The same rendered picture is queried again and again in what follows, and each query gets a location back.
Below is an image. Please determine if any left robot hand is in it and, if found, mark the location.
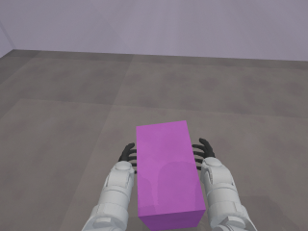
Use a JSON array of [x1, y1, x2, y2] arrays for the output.
[[118, 142, 138, 174]]

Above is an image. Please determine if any robot left forearm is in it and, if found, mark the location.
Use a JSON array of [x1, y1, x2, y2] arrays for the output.
[[82, 161, 135, 231]]

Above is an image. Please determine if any right robot hand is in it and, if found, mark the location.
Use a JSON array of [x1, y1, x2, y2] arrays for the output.
[[192, 138, 216, 170]]

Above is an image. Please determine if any carton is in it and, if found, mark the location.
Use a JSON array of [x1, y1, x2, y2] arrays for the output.
[[136, 120, 206, 231]]

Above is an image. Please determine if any robot right forearm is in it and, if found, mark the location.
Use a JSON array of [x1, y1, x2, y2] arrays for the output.
[[200, 157, 257, 231]]

